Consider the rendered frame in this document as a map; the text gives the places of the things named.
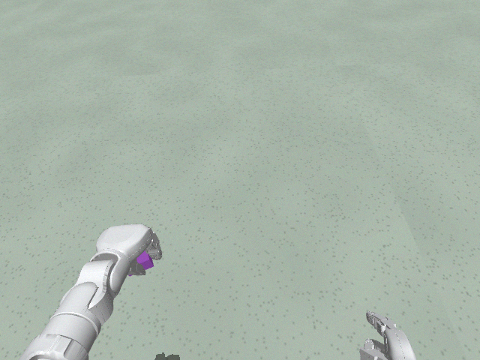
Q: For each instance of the left robot hand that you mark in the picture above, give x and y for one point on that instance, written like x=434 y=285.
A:
x=131 y=240

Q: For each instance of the left robot arm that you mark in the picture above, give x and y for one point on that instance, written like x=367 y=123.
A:
x=76 y=324

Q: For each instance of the small box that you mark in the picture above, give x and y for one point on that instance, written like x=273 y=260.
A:
x=145 y=260

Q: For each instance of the right robot hand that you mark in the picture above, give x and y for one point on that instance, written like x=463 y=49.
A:
x=396 y=344

